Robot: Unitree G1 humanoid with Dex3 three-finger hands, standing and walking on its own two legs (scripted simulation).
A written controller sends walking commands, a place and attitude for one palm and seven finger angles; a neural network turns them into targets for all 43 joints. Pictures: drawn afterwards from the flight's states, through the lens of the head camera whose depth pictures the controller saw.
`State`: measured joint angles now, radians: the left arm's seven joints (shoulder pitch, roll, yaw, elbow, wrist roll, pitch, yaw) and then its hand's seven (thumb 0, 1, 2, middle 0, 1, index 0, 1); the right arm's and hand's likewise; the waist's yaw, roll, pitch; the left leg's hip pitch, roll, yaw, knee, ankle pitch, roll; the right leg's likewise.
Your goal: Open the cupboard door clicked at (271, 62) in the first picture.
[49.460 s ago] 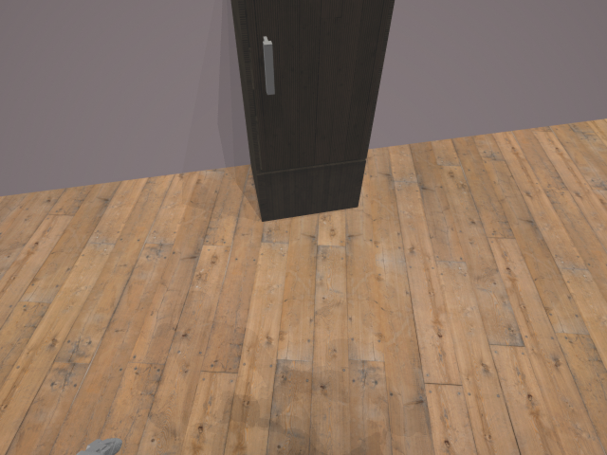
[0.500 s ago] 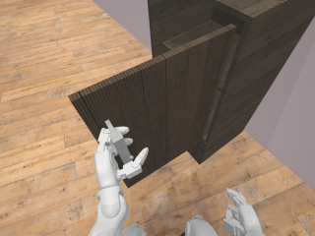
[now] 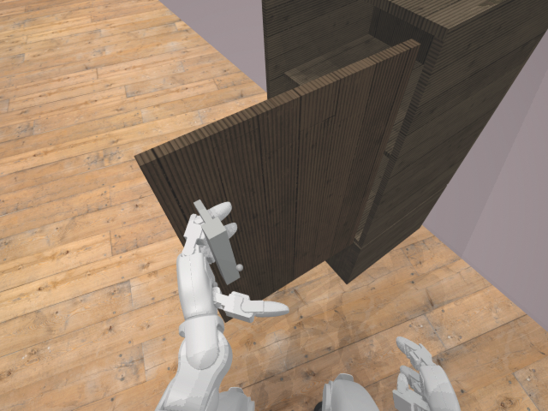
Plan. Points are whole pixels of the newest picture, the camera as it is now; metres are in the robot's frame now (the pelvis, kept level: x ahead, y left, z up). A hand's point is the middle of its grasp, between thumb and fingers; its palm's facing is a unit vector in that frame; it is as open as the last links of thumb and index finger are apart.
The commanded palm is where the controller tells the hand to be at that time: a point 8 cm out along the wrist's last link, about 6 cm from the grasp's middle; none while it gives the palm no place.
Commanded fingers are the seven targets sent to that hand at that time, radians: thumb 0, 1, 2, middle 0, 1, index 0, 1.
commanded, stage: slide the hand sideways off the handle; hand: left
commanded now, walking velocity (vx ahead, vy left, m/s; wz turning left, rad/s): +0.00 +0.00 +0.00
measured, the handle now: (216, 243) +0.34 +0.11 +0.04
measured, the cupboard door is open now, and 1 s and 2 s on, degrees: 86 88 88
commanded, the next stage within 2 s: draw the hand back to the body in 1.28 s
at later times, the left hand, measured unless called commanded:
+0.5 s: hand (229, 293) +0.27 +0.08 +0.05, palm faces -0.21 -0.98 +0.02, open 16.0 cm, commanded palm +0.24 +0.14 +0.04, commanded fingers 0.00 -0.50 0.30 -0.15 -0.30 -0.15 -0.30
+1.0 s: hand (186, 325) +0.22 +0.13 +0.04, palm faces -0.15 -0.99 -0.02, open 16.1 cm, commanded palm +0.20 +0.20 +0.04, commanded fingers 0.00 -0.50 0.30 -0.15 -0.30 -0.15 -0.30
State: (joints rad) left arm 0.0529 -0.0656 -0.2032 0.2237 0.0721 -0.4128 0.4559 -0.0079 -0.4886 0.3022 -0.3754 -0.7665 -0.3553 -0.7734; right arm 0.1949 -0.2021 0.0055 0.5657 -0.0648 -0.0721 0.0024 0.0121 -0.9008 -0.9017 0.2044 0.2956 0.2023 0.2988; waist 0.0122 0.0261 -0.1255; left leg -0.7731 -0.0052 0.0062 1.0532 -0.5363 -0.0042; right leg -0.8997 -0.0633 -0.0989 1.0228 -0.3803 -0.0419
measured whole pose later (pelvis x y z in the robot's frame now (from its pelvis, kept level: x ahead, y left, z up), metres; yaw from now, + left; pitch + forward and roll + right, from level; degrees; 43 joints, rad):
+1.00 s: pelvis +0.02 +0.02 -0.02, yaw -1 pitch +17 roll -1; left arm 0.49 0.16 -0.08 -0.24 -0.13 -0.34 -0.17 -0.01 -0.49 0.30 -0.18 -0.31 -0.19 -0.32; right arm 0.24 -0.22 0.02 0.39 0.01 -0.10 -0.02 0.01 -0.90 -0.90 0.21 0.30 0.20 0.30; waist 0.02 0.03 -0.14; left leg -0.86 -0.01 0.01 1.20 -0.64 0.02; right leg -0.98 -0.07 -0.09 1.15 -0.46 -0.01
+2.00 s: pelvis +0.03 +0.03 +0.03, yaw -1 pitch +7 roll -2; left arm 0.61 0.31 0.13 -0.43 -0.11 -0.08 -0.03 -0.01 -0.36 0.36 -0.16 -0.30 -0.16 -0.30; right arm 0.28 -0.23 0.04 0.45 0.03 -0.16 -0.09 0.01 -0.90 -0.90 0.21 0.30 0.20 0.30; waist 0.03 0.05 -0.11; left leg -0.48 0.00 0.00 0.89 -0.53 0.03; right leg -0.58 -0.04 -0.10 0.83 -0.35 0.00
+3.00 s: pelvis +0.05 +0.02 +0.08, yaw -2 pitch -4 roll -1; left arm 0.47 0.34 0.33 -0.41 -0.04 -0.08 0.11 0.02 0.89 0.90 -0.21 -0.30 -0.21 -0.30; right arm 0.21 -0.23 0.03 0.64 0.00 -0.13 -0.07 0.01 -0.90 -0.90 0.21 0.30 0.20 0.30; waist 0.08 0.07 0.03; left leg 0.00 0.01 0.03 0.40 -0.32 0.02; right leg -0.14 -0.01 -0.08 0.39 -0.18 0.00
